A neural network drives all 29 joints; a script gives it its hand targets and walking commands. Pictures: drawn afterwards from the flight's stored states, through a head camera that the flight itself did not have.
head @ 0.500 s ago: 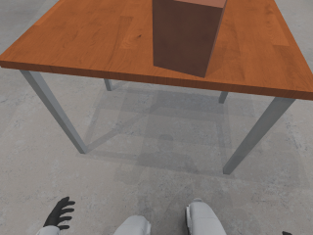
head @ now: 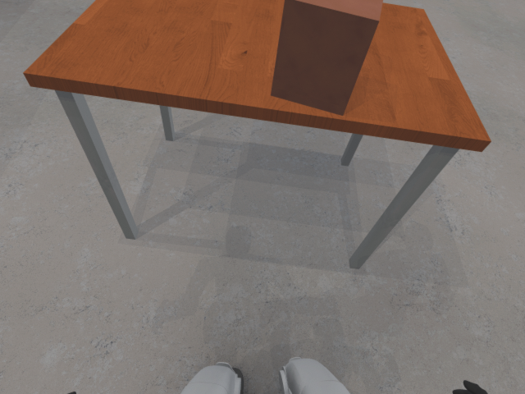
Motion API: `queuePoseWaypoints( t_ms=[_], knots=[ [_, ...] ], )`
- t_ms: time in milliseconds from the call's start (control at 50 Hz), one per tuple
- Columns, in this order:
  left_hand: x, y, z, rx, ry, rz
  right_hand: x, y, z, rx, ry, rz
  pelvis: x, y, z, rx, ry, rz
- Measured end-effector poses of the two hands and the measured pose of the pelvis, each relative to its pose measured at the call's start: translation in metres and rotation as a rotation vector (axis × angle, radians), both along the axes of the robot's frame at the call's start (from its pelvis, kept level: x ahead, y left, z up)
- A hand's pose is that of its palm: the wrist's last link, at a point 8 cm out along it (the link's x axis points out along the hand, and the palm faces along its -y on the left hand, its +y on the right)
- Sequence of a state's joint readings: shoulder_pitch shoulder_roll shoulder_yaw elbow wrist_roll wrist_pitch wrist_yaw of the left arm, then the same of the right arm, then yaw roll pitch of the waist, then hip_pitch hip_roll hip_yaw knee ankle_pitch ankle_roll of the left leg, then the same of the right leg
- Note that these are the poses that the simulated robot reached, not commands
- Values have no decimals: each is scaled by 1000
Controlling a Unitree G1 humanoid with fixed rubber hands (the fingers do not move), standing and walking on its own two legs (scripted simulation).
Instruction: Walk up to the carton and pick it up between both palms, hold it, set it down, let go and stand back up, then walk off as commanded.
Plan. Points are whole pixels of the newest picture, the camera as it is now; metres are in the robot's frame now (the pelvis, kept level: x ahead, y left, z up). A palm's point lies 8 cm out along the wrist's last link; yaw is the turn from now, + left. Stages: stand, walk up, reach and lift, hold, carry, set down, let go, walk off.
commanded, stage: walk off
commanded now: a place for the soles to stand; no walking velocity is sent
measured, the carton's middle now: (324, 45) +0.77 -0.11 +0.12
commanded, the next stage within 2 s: none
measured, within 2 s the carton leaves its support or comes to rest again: neither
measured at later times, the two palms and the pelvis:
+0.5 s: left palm out of the picture +0.04 +0.34 -0.15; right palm out of the picture +0.01 -0.32 -0.08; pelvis -0.03 +0.02 -0.02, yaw +1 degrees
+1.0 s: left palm out of the picture +0.07 +0.28 -0.12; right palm out of the picture +0.12 -0.37 -0.09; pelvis +0.03 -0.05 -0.02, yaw +2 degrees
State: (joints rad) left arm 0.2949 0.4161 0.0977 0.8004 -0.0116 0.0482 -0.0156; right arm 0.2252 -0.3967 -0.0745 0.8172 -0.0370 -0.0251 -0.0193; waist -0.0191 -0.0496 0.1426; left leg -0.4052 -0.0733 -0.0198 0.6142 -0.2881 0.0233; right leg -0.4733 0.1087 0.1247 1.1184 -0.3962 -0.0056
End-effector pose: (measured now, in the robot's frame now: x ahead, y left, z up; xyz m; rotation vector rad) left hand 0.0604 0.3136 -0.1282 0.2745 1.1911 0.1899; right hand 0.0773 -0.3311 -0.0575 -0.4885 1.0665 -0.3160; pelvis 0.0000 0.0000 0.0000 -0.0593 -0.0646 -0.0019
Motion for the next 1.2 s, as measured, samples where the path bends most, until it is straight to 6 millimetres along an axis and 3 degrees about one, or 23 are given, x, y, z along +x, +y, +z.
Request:
queuePoseWaypoints(
  t_ms=[80, 140, 200, 320, 380, 480, 540, 640, 760, 820, 900, 1020, 1120, 1200],
  knots=[
    [-47, 8, 13, 41, 21, 66, 10, 4, -9, 36, -41, 46, -10, -2, -1, 24, 3, -8],
    [-92, 15, 6, 76, 44, 144, 19, 6, -26, 50, -75, 93, -20, -5, -15, 47, -26, -11],
    [-107, 16, 3, 81, 13, 177, 17, 11, -32, 60, -82, 101, -24, -4, -19, 35, -46, 19],
    [-77, 25, 0, 35, -88, 158, -1, 16, -23, 33, -75, 89, -34, 8, -18, 41, -32, 46],
    [-57, 34, -12, 21, -107, 112, -18, 19, -28, 9, -58, 73, -40, 19, -27, 44, -11, 47],
    [-27, 26, -19, -6, -118, 44, -59, 17, -21, -13, -18, -14, -35, 20, -24, 65, -27, 29],
    [-7, 20, -20, -14, -132, 21, -70, 12, -19, -24, 4, -46, -29, 17, -23, 57, -25, 21],
    [32, 3, -16, -15, -170, -13, -68, -2, -22, -20, 18, -65, -17, 4, -25, 62, -7, 11],
    [72, -27, -10, 11, -205, -45, -51, -30, -38, 8, 53, -69, 4, -27, -30, 79, 24, 4],
    [66, -36, -6, 30, -195, -21, -29, -40, -39, 19, 57, -30, 14, -40, -27, 75, 26, 16],
    [38, -37, 1, 56, -124, 17, 8, -46, -32, 26, 18, 17, 26, -47, -19, 86, 23, 14],
    [10, -29, 3, 75, -79, 82, 51, -38, -38, 39, 0, 94, 36, -45, -21, 66, 31, 40],
    [10, -25, -6, 72, -69, 95, 63, -29, -42, 37, -10, 114, 41, -40, -27, 57, 13, 53],
    [21, -35, -8, 57, -80, 82, 62, -38, -36, 23, -19, 101, 44, -48, -25, 59, 5, 43]
  ],
)
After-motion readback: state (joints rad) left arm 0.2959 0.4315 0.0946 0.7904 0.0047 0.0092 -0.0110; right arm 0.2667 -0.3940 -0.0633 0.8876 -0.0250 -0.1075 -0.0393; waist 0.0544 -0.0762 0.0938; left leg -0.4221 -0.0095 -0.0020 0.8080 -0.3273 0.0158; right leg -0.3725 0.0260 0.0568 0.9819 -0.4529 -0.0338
